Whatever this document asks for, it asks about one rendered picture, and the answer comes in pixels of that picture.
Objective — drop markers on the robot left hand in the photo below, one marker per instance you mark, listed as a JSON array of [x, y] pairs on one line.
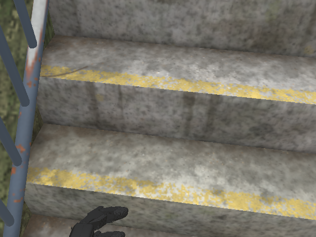
[[96, 219]]

